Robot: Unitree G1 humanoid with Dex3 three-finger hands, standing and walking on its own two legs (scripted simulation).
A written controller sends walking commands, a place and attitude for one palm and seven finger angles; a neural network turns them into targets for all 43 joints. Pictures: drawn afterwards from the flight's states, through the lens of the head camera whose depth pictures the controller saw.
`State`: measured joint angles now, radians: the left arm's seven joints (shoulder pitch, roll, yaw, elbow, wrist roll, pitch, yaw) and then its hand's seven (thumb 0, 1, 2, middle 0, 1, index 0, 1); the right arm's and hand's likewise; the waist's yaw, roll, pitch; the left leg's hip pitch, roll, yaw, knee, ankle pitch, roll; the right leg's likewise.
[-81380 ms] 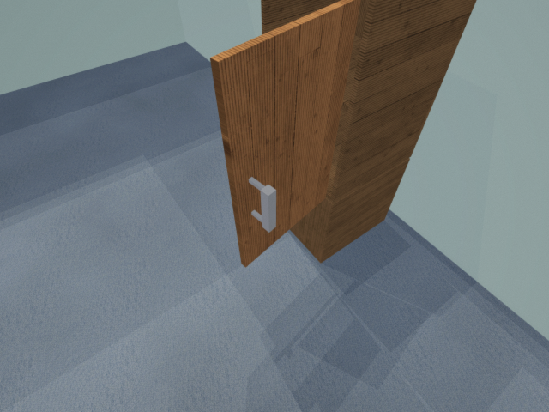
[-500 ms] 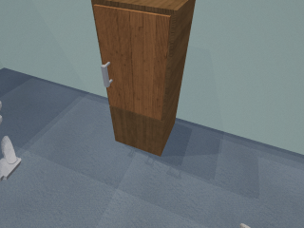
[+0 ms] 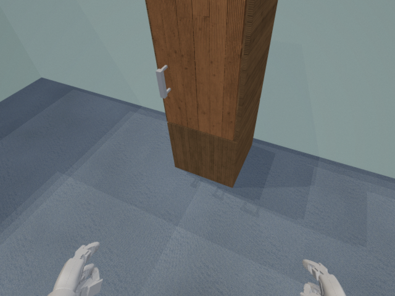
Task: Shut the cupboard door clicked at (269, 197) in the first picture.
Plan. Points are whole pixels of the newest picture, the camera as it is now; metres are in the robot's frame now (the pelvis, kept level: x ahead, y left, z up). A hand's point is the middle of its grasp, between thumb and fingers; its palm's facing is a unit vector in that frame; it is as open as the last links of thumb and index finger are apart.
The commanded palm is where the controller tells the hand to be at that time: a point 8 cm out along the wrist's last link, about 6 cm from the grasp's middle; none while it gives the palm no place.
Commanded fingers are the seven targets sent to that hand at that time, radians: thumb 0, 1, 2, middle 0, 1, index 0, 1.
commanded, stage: let the arm hang, fingers relaxed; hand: left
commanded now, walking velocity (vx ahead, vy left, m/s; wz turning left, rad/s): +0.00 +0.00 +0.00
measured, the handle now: (164, 81) +0.95 +0.20 -0.07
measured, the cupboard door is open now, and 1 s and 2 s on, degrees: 0 0 0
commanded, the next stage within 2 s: look to check the result in 0.92 s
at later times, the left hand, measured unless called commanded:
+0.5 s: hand out of the picture -0.05 +0.20 -0.16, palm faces +0.01 -0.97 -0.24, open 7.4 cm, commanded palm none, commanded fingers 0.00 0.90 0.90 -0.20 -0.30 -0.20 -0.30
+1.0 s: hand out of the picture -0.01 +0.17 -0.16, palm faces +0.02 -0.98 -0.18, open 7.4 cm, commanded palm none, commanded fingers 0.00 0.90 0.90 -0.20 -0.30 -0.20 -0.30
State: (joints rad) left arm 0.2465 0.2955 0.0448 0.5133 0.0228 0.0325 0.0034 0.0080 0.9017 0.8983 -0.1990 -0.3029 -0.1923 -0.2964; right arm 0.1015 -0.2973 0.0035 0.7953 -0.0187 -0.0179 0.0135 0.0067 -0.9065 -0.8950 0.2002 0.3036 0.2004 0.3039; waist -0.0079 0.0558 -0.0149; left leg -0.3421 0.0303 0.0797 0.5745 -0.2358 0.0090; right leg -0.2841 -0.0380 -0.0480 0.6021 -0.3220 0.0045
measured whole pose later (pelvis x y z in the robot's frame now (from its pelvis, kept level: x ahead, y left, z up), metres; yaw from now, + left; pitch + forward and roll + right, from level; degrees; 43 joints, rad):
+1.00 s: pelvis +0.00 +0.00 +0.01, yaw -1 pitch -2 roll +0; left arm 0.30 0.15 0.01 1.13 0.01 0.01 0.03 0.01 0.91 0.90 -0.20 -0.30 -0.20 -0.30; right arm 0.30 -0.14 -0.02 1.11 -0.02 0.01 -0.02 0.00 -0.91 -0.90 0.20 0.30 0.20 0.30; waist -0.02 0.00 0.03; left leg -0.23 0.04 0.09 0.42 -0.16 0.01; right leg -0.17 -0.02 -0.04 0.42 -0.23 0.00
